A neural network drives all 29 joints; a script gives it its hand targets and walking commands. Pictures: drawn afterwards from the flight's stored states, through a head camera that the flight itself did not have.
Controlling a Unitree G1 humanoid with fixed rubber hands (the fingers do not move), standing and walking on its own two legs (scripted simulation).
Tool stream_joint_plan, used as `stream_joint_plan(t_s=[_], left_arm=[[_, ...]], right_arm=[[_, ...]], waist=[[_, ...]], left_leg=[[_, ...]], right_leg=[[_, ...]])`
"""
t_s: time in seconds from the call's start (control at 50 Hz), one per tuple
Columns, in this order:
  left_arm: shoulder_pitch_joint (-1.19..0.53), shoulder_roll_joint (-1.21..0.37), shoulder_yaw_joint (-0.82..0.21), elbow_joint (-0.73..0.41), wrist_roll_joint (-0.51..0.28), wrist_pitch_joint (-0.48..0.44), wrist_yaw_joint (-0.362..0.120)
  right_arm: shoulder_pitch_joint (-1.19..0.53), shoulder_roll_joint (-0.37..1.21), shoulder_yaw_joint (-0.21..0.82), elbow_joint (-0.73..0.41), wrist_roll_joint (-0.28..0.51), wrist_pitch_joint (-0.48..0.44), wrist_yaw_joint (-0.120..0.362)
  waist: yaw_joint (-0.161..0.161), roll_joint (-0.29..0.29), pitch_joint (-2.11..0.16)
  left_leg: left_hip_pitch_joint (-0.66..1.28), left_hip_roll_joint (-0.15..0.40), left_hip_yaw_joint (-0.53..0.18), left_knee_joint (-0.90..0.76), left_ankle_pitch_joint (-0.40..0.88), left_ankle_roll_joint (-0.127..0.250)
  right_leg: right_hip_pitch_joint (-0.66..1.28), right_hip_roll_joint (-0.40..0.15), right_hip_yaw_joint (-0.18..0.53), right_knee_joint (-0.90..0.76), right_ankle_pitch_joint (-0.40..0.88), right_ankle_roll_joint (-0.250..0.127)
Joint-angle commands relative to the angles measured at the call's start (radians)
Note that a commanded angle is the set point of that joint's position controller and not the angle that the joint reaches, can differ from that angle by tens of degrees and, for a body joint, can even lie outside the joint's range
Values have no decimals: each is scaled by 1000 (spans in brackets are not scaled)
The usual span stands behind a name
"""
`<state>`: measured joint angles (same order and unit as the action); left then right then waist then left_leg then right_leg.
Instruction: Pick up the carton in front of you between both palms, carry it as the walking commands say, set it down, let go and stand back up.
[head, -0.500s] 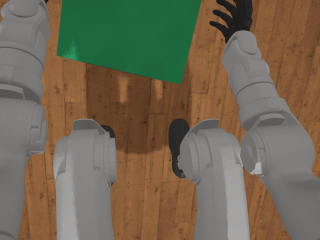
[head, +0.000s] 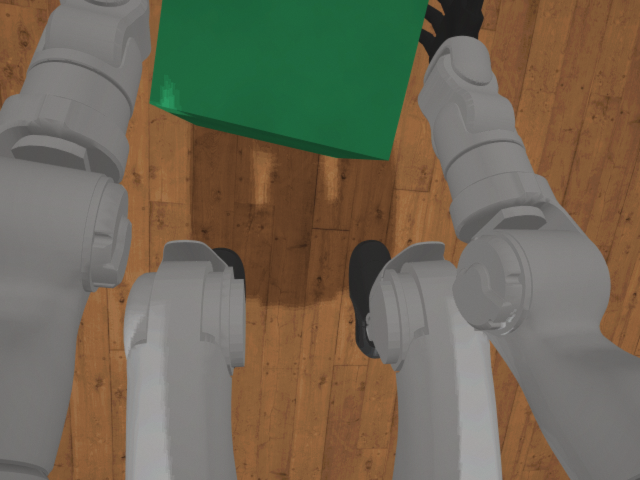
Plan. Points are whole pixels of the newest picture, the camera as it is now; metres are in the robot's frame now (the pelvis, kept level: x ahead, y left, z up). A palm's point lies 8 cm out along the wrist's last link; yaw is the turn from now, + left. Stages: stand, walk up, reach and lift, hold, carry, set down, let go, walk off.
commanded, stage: reach and lift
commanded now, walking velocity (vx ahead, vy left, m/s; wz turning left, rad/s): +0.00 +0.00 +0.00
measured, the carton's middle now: (288, 49) +0.52 +0.05 -0.25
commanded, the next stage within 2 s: none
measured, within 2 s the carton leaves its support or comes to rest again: leaves its support in 0.12 s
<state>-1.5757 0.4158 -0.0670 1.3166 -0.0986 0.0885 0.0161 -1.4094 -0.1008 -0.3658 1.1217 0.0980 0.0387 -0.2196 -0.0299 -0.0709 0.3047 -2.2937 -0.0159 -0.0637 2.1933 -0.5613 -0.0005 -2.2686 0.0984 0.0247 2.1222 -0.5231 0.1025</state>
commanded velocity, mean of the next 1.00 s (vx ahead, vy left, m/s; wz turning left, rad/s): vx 0.00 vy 0.00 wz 0.00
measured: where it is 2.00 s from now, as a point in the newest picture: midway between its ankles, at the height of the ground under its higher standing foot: (300, 323)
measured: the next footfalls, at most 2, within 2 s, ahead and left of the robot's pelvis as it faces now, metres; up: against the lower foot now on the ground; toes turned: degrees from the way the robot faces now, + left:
none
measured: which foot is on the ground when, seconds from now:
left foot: down 0.00-1.00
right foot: down 0.00-1.00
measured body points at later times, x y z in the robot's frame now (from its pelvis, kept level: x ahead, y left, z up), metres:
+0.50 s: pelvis -0.01 -0.01 +0.04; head +0.27 +0.06 +0.38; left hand +0.52 +0.21 -0.04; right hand +0.51 -0.09 -0.04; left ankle +0.11 +0.12 -0.34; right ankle +0.13 -0.14 -0.34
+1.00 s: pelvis +0.03 -0.01 +0.17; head +0.24 +0.04 +0.57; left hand +0.48 +0.20 +0.11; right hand +0.49 -0.10 +0.12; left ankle +0.11 +0.12 -0.34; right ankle +0.13 -0.14 -0.34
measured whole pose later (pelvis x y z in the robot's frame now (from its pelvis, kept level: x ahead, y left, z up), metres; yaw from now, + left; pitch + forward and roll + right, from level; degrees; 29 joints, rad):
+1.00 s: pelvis +0.03 -0.01 +0.17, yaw +7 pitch +40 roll -2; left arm -0.88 0.05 0.29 0.74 0.17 0.34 0.01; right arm -0.77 0.13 -0.49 0.57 -0.13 0.27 -0.12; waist -0.02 -0.02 -0.24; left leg -1.81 -0.11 -0.10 1.62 -0.50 -0.05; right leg -1.78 0.13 0.10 1.61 -0.53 0.08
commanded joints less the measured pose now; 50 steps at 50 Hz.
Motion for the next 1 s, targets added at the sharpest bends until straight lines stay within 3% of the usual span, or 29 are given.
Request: stream_joint_plan(t_s=[0.0, 0.04, 0.06, 0.08, 0.1, 0.16, 0.22, 0.24, 0.28, 0.34, 0.36, 0.38, 0.42, 0.48, 0.5, 0.52, 0.54, 0.56, 0.58, 0.6, 0.62, 0.68, 0.72, 0.84, 0.86, 0.92, 0.94, 0.96, 0.98], left_arm=[[-314, -869, -23, -250, 28, 7, -222], [-283, -965, -70, -312, 27, 21, -225], [-271, -992, -45, -291, 49, 32, -226], [-293, -948, -86, -333, 34, 31, -208], [-323, -989, -85, -403, 1, 15, -206], [-402, -1077, -196, -568, -67, 12, -191], [-290, -1080, -146, -518, 7, 57, -174], [-332, -1099, -177, -558, -22, 74, -169], [-447, -1176, -238, -783, -84, 83, -176], [-276, -1176, -140, -613, 22, 167, -173], [-265, -1210, -98, -592, 35, 168, -196], [-125, -1216, -49, -429, 87, 213, -211], [-186, -1277, 12, -464, 121, 221, -234], [-122, -1325, 40, -392, 152, 226, -264], [-91, -1317, 93, -386, 184, 224, -262], [-112, -1305, 85, -405, 173, 212, -254], [-145, -1295, 38, -539, 163, 196, -245], [-181, -1286, -9, -558, 161, 188, -230], [-90, -1339, 10, -496, 146, 192, -232], [-110, -1358, 12, -477, 154, 202, -229], [-23, -1349, 103, -379, 198, 207, -231], [-110, -1346, -3, -593, 144, 191, -226], [-99, -1320, -47, -620, 155, 192, -219], [54, -1457, -67, -604, 122, 215, -216], [96, -1461, -94, -613, 153, 222, -218], [185, -1450, -89, -581, 118, 213, -212], [123, -1511, -161, -683, 86, 205, -215], [94, -1478, -187, -750, 93, 199, -205], [98, -1442, -189, -720, 70, 207, -206]], right_arm=[[-402, 816, 198, -229, -44, 44, 253], [-416, 874, 203, -285, -38, 50, 262], [-404, 885, 214, -258, -25, 45, 264], [-387, 916, 235, -264, -21, 78, 271], [-341, 940, 252, -261, 2, 79, 279], [-389, 1032, 340, -356, 43, 82, 263], [-378, 1060, 379, -375, 57, 119, 262], [-442, 999, 369, -421, 35, 135, 260], [-524, 1048, 461, -591, 65, 148, 245], [-432, 986, 414, -543, -13, 198, 235], [-419, 1009, 420, -452, -46, 227, 239], [-429, 987, 332, -405, -91, 232, 254], [-424, 1025, 287, -434, -141, 245, 270], [-380, 1094, 301, -399, -184, 256, 281], [-371, 1124, 287, -402, -165, 259, 296], [-294, 1154, 282, -301, -175, 267, 308], [-279, 1161, 309, -380, -150, 262, 320], [-252, 1185, 323, -407, -141, 249, 322], [-320, 1133, 359, -452, -123, 248, 324], [-249, 1133, 338, -416, -175, 246, 319], [-267, 1159, 340, -333, -168, 259, 324], [-175, 1136, 320, -360, -177, 264, 332], [-128, 1203, 373, -366, -163, 264, 335], [-117, 1236, 473, -467, -107, 266, 332], [-67, 1247, 496, -483, -106, 261, 336], [-22, 1239, 524, -481, -133, 264, 350], [67, 1259, 485, -449, -123, 262, 350], [70, 1223, 496, -441, -144, 267, 339], [68, 1259, 514, -446, -92, 267, 340]], waist=[[38, 115, -1061], [62, 182, -1156], [30, 208, -1133], [105, 218, -1157], [42, 153, -1220], [23, 186, -1491], [129, 198, -1440], [52, 231, -1473], [45, 133, -1731], [39, 232, -1538], [18, 164, -1429], [37, 213, -1274], [-13, 139, -1310], [-40, 149, -1373], [52, 140, -1334], [-10, 132, -1300], [67, 153, -1406], [9, 171, -1466], [51, 191, -1435], [-34, 188, -1408], [74, 128, -1342], [-32, 150, -1399], [24, 139, -1462], [0, 125, -1486], [68, 172, -1535], [5, 79, -1422], [-53, 140, -1452], [-10, 187, -1484], [-29, 133, -1411]], left_leg=[[486, -63, 60, -195, 331, 31], [603, -78, 50, -224, 442, 32], [636, -69, 59, -200, 424, 27], [676, -69, 79, -199, 499, 11], [643, -73, 89, -178, 456, 13], [809, -80, 91, -200, 544, 5], [852, -82, 102, -254, 466, 7], [890, -90, 107, -280, 430, -3], [960, -99, 100, -275, 468, 12], [898, -105, 134, -360, 275, -5], [799, -113, 126, -366, 127, -2], [699, -114, 120, -449, 21, 5], [730, -112, 100, -464, -50, 6], [712, -128, 149, -468, 34, -17], [752, -135, 142, -505, 48, -11], [744, -116, 126, -525, 52, -9], [802, -131, 157, -524, 180, -26], [853, -121, 124, -540, 186, -28], [851, -133, 144, -552, 210, -22], [841, -132, 128, -536, 238, -31], [826, -143, 143, -577, 160, -15], [895, -148, 133, -614, 207, -33], [993, -154, 138, -654, 261, -30], [1119, -142, 100, -748, 226, -21], [1161, -156, 128, -745, 302, -32], [1152, -151, 96, -803, 305, -32], [1167, -160, 118, -792, 255, -43], [1217, -161, 113, -833, 254, -46], [1204, -141, 99, -821, 279, -30]], right_leg=[[473, 96, -126, -90, 294, -48], [441, 97, -158, -55, 341, -40], [373, 111, -153, -60, 308, -43], [366, 97, -123, -66, 331, -33], [419, 114, -144, -78, 338, -45], [547, 118, -151, -68, 436, -31], [490, 108, -142, -112, 321, -35], [461, 105, -158, -131, 278, -35], [637, 101, -160, -146, 326, -39], [551, 101, -162, -222, 146, -58], [592, 102, -163, -258, 40, -64], [534, 92, -180, -278, -25, -61], [518, 101, -191, -320, -70, -61], [638, 102, -159, -391, -15, -59], [588, 106, -152, -404, -29, -56], [559, 109, -166, -411, -13, -62], [652, 105, -127, -453, 73, -64], [632, 121, -144, -422, 118, -62], [614, 108, -144, -427, 137, -57], [648, 105, -129, -456, 143, -67], [607, 114, -139, -477, 59, -50], [719, 107, -136, -541, 113, -51], [703, 112, -140, -549, 153, -45], [845, 109, -147, -632, 119, -41], [840, 105, -111, -643, 167, -48], [897, 101, -121, -699, 181, -36], [977, 104, -93, -741, 157, -61], [946, 113, -98, -731, 154, -62], [980, 100, -97, -745, 191, -53]])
